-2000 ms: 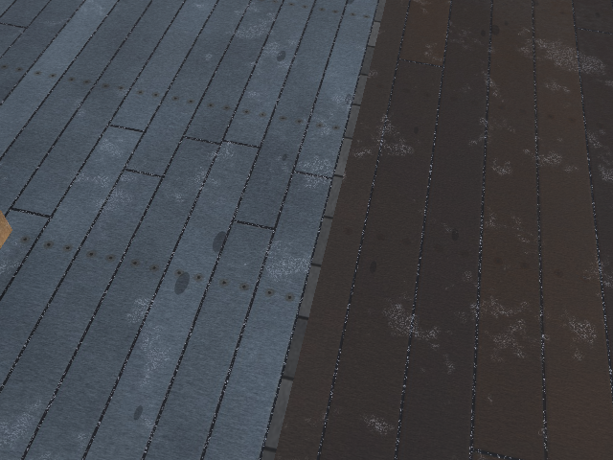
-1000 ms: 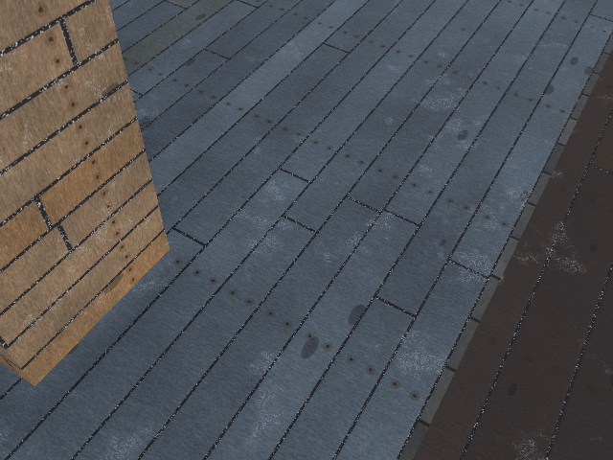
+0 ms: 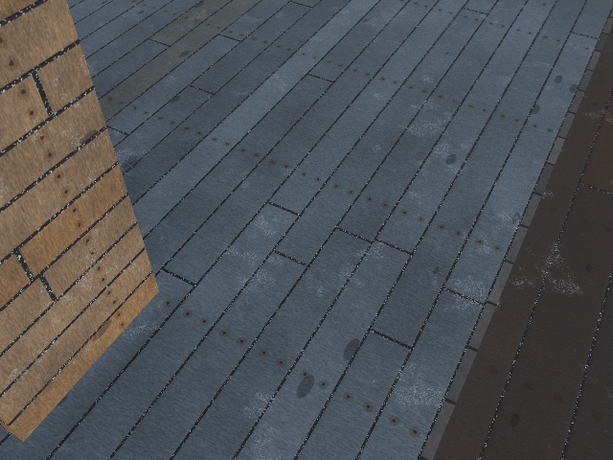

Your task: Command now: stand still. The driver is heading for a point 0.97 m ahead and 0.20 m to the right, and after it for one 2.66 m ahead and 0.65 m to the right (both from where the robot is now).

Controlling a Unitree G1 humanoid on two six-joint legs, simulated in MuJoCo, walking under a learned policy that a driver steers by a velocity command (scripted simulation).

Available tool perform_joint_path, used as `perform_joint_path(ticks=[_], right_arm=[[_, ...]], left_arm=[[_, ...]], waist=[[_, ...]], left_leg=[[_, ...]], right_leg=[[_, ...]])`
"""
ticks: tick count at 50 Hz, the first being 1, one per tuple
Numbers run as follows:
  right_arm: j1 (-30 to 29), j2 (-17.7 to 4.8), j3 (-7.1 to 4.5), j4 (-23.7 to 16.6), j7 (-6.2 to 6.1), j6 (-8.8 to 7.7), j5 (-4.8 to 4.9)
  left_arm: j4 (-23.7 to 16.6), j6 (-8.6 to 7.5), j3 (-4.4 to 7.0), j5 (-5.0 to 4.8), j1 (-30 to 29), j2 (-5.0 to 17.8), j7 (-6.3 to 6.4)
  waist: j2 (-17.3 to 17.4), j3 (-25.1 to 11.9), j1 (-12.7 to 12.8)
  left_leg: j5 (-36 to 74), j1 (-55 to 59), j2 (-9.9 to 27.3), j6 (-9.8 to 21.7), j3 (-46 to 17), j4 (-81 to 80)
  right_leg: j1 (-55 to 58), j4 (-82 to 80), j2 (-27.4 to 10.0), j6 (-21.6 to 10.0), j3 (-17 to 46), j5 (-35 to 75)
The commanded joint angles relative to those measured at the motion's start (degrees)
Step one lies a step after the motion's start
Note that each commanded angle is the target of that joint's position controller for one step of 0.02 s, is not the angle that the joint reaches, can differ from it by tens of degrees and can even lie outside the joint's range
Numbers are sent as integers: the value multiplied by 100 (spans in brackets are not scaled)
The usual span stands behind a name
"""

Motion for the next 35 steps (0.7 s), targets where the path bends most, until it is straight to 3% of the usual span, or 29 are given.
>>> perform_joint_path(ticks=[1, 4, 5, 7, 8, 10, 12, 14, 16, 17, 18, 19, 20, 21, 22, 24, 25, 27, 29, 31, 35], right_arm=[[48, -615, -90, -139, -20, -47, -1], [94, -590, -78, -104, -23, -50, -1], [208, -569, -75, -43, -29, -43, 5], [339, -800, -165, -33, -46, -20, 89], [451, -890, -198, -53, -43, -46, 108], [788, -1162, -300, -22, -25, -165, 139], [665, -1101, -309, -129, -19, -299, 108], [265, -1033, -299, -318, 4, -369, 203], [-122, -957, -284, -456, 35, -325, 261], [-124, -778, -236, -497, 49, -332, 225], [-151, -366, -119, -584, 94, -380, 117], [-221, -360, -141, -809, 80, -483, 173], [-288, -514, -168, -831, 93, -556, 290], [-229, -570, -169, -801, 136, -610, 324], [-158, -612, -196, -728, 151, -643, 265], [-264, -716, -272, -717, 181, -654, 156], [-278, -617, -269, -710, 212, -633, 137], [-559, -399, -225, -822, 247, -575, 113], [-1107, -254, -160, -1057, 261, -552, 122], [-1547, -233, -111, -1233, 278, -555, 165], [-2049, -329, -73, -1509, 376, -584, 208]], left_arm=[[-93, -43, 92, 1, 174, 584, 26], [-25, -48, 78, 1, 239, 552, 32], [52, -42, 65, -6, 366, 490, 35], [29, -47, 82, -65, 330, 498, 51], [-53, -89, 79, -67, 213, 480, 49], [-203, -243, 35, -106, 31, 252, -14], [-262, -376, 80, -173, -3, 327, -106], [-243, -483, 97, -215, 195, 326, -173], [165, -526, 173, -159, 990, 296, -190], [358, -505, 225, -104, 1499, 370, -199], [445, -497, 314, -84, 2217, 732, -178], [430, -566, 349, -52, 2517, 1179, -262], [336, -662, 246, -23, 2065, 920, -275], [188, -724, 174, -52, 1658, 668, -288], [80, -744, 140, -61, 1387, 632, -329], [5, -701, 64, -29, 1275, 440, -352], [43, -665, 36, -5, 1448, 364, -330], [84, -611, 40, 6, 1714, 439, -256], [26, -570, 51, 16, 1711, 552, -185], [11, -564, 66, 9, 1768, 649, -136], [122, -551, 130, -80, 1986, 701, -123]], waist=[[21, -79, 0], [28, -55, -2], [79, -178, -4], [323, 94, -86], [511, 325, -159], [1079, 528, -265], [972, 629, -172], [835, 542, 97], [581, 286, 507], [181, 104, 628], [-1181, -249, 783], [-1934, -156, 740], [-1174, 291, 484], [-701, 523, 316], [-487, 490, 210], [-451, 402, 154], [-539, 295, 176], [-517, 255, 246], [-416, 374, 322], [-519, 465, 412], [-547, 700, 422]], left_leg=[[969, -50, 264, 131, -260, -567], [876, -80, 259, 131, -260, -601], [198, -38, 221, 162, -242, -666], [-2076, -301, 335, 419, -527, -879], [-2884, -421, 644, 620, -984, -1176], [-3575, -431, 1606, 1180, -2423, -1886], [-3157, -486, 1984, 1390, -2910, -2077], [-2445, -552, 1797, 1136, -2343, -1905], [-1602, -1327, 1021, 751, -1168, -1232], [-1099, -1701, 692, 581, -713, -409], [-833, -2406, 139, 203, 82, 1663], [-1675, -3520, -259, 157, 15, 2941], [-1462, -3953, 169, 262, -439, 3801], [-758, -4237, 426, 363, -531, 4010], [-221, -4155, 580, 395, -434, 3884], [435, -3768, 753, 333, -305, 3301], [607, -3593, 732, 263, -173, 3107], [900, -3542, 673, 110, 17, 2656], [1289, -3330, 569, 17, 139, 1804], [1656, -2858, 415, -3, 309, 1045], [1797, -2715, 351, 180, 291, 323]], right_leg=[[-126, -408, -47, -87, 8, 907], [-152, -426, -40, -84, 1, 841], [-126, -383, 51, -97, -105, 271], [-606, 85, 297, -222, -353, -1283], [-1002, 409, 322, -275, -391, -1605], [-1469, 1465, 229, -353, -391, -1139], [-1778, 2093, -69, -546, -32, -1311], [-1386, 1258, -213, -728, 0, -1334], [435, -130, 245, -665, -536, -34], [1117, -279, 125, -617, -208, 107], [1821, -1074, -1033, -923, 1546, -472], [1936, -1958, -2079, -1709, 3807, -1398], [1567, -2015, -2248, -1858, 3984, -1851], [1501, -1974, -2010, -1652, 3346, -1732], [1433, -1992, -1712, -1413, 2697, -1131], [1317, -2014, -1324, -1099, 1668, 563], [1327, -1995, -1172, -1057, 1288, 1265], [1327, -1997, -1047, -1092, 869, 2108], [1043, -2121, -942, -1081, 603, 2242], [757, -2296, -861, -1034, 399, 2079], [1145, -2292, -1133, -1086, 307, 2229]])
